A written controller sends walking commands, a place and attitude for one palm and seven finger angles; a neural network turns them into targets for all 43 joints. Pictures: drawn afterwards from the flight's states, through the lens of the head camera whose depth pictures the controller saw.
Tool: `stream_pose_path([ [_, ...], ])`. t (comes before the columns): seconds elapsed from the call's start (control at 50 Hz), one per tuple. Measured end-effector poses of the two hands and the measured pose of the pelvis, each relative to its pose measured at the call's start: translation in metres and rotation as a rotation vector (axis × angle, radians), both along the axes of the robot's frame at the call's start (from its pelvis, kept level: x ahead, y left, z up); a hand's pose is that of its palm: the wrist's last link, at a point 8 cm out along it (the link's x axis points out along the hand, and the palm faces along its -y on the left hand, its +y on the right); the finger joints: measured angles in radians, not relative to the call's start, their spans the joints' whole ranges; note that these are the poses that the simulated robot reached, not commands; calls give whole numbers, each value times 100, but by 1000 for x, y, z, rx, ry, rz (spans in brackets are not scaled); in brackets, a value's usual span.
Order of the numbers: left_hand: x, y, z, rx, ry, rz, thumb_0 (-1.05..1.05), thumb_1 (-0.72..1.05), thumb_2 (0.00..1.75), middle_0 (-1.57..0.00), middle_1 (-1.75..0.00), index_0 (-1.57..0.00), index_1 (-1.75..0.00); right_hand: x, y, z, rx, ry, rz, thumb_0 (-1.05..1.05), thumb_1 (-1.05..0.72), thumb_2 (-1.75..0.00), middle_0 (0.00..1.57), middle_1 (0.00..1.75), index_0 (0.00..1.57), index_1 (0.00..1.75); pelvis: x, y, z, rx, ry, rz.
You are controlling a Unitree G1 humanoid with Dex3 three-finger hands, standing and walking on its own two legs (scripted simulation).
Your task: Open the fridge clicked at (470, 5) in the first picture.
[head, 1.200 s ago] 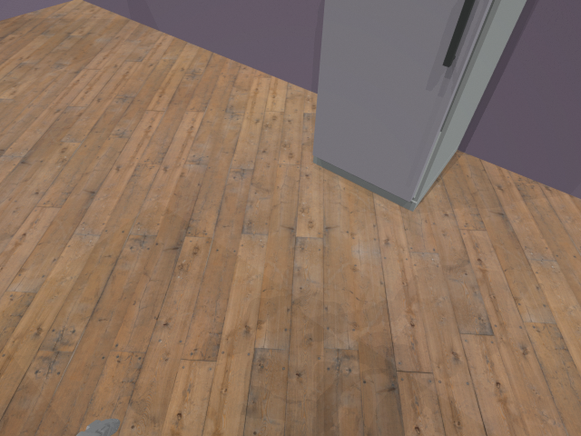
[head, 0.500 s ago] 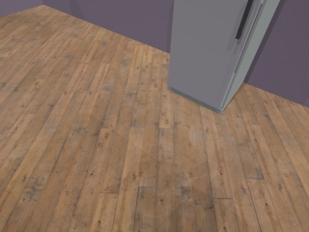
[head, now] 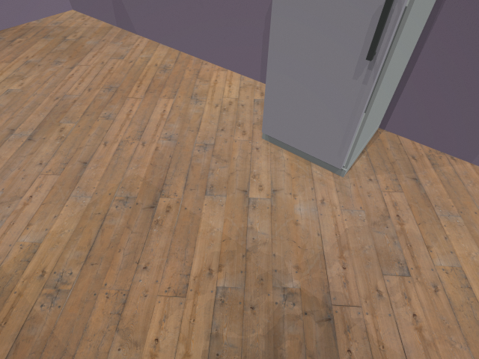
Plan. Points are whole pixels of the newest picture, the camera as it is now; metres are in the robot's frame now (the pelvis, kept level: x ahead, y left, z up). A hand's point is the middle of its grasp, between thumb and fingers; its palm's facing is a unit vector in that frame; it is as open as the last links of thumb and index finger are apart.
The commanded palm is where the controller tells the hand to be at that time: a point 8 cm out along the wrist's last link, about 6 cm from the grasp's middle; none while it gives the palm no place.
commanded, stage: look at it before walking up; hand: right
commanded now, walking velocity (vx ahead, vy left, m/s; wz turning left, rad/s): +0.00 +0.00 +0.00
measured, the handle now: (383, 23) +1.21 -0.46 +0.08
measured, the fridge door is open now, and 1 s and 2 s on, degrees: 0 0 0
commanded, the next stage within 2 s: walk to a spot facing it in 0.44 s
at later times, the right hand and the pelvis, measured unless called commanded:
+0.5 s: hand out of the picture +0.07 -0.25 -0.16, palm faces -0.03 +0.94 -0.33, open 7.4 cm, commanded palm none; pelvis +0.00 +0.00 +0.00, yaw +0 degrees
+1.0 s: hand out of the picture +0.02 -0.19 -0.20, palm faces -0.01 +0.99 -0.11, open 7.4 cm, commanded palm none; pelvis +0.10 -0.03 -0.02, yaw +5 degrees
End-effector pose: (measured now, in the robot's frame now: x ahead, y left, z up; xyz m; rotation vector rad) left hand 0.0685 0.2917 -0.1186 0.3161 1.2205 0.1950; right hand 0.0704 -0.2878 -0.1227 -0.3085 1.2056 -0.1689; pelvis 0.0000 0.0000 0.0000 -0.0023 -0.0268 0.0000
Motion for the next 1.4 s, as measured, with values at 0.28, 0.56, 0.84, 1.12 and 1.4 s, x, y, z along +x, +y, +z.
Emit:
stream_pose_path([
  [0.28,4,-2,2,3,-5,-1,0,90,90,-20,-30,-20,-30,-5,-5,-1,-5,19,-5,0,-90,-90,20,30,21,30,1,-3,1,1,0,2],
  [0.56,12,-4,3,5,-14,-11,0,90,90,-20,-30,-20,-30,-2,-8,1,-8,10,-7,0,-90,-90,20,30,21,30,3,-5,1,1,0,-3],
  [0.84,-21,-40,-34,-99,117,93,0,90,90,-20,-30,-20,-30,-33,41,-35,119,182,-53,0,-90,-90,20,30,20,30,50,-2,-17,25,28,47],
  [1.12,15,-110,-19,-107,120,268,0,90,90,-20,-30,-20,-30,41,36,-45,202,358,-8,1,-90,-90,20,30,20,30,149,-34,-11,40,31,147],
  [1.4,14,-157,-26,-243,504,509,0,90,90,-20,-30,-20,-30,382,89,-49,180,-104,249,0,-91,-90,19,30,20,30,287,-1,-36,33,13,220],
])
